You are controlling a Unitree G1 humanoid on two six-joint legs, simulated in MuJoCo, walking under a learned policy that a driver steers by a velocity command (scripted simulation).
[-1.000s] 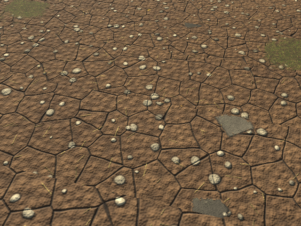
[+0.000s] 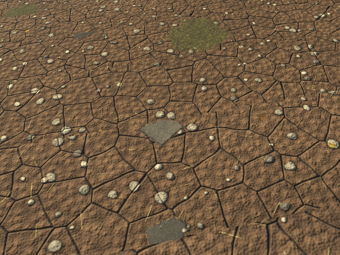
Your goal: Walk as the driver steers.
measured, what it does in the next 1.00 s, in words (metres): steps on the spot, turning left: left foot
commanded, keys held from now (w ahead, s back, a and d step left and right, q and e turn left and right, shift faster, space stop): q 0.66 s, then no key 0.16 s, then e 0.04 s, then w+e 0.14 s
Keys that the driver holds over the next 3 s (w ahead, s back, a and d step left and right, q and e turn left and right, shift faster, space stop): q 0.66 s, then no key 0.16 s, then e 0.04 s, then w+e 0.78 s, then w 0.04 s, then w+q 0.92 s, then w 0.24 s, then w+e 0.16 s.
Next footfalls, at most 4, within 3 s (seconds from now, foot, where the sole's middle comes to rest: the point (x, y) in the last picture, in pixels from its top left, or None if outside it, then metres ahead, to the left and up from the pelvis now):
0.80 left None -0.01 0.15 -0.77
1.44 right None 0.38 -0.03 -0.77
2.06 left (134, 207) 0.75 0.20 -0.94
2.44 right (165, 153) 1.06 0.05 -0.94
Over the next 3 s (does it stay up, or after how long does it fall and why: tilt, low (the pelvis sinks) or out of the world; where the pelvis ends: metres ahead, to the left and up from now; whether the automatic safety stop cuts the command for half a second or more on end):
stays up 1.09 0.25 -0.18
